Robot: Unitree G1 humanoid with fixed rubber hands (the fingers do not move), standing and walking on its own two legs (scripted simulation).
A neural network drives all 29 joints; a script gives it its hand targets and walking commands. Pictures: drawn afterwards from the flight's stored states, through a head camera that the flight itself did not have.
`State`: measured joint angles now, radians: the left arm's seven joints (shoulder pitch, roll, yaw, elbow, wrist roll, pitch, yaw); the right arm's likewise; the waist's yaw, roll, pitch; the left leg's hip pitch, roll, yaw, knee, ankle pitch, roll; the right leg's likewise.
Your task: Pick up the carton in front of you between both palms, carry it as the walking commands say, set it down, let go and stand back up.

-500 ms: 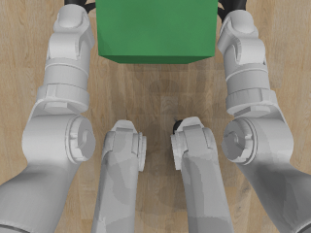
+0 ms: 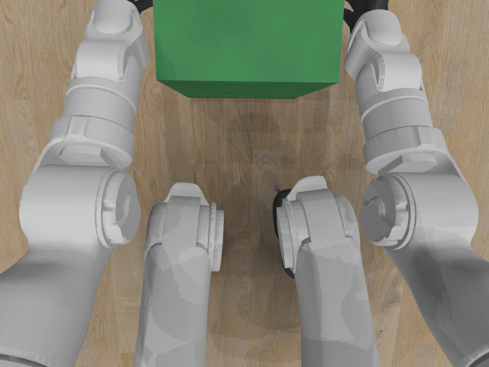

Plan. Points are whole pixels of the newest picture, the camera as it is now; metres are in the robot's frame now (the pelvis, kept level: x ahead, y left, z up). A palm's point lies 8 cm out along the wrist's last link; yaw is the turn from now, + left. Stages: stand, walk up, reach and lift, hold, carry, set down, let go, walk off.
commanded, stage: set down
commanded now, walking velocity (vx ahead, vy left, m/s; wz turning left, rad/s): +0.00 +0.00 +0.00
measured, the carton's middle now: (244, 22) +0.54 -0.01 -0.25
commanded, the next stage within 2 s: none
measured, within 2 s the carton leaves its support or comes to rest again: neither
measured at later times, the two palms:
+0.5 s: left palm (122, 8) +0.54 +0.14 -0.18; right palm (368, 19) +0.52 -0.17 -0.17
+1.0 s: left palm (94, 6) +0.55 +0.18 -0.20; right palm (386, 15) +0.53 -0.21 -0.20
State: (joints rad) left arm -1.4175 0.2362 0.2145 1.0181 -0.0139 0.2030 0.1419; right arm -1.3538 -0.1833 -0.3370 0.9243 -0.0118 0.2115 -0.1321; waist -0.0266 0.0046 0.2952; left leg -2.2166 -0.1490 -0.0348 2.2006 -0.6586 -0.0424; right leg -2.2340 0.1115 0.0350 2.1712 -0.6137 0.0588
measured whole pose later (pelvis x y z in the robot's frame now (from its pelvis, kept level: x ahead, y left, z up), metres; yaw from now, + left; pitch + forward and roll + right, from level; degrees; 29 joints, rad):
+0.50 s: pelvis -0.02 +0.00 -0.01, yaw +0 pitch +32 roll -1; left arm -1.51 0.26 0.32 1.07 0.08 0.19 0.01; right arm -1.44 -0.23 -0.42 1.00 -0.07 0.19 -0.01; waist -0.02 0.00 0.45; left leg -2.17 -0.12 -0.02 2.25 -0.63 -0.02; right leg -2.19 0.09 0.02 2.21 -0.59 0.05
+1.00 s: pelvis -0.01 +0.00 -0.02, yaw +0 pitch +33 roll -1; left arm -1.52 0.43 0.08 1.14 -0.18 0.08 0.08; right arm -1.49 -0.38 -0.20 1.15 0.16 0.06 -0.09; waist -0.02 0.00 0.48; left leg -2.19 -0.08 0.00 2.28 -0.66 -0.01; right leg -2.21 0.05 0.00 2.25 -0.62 0.02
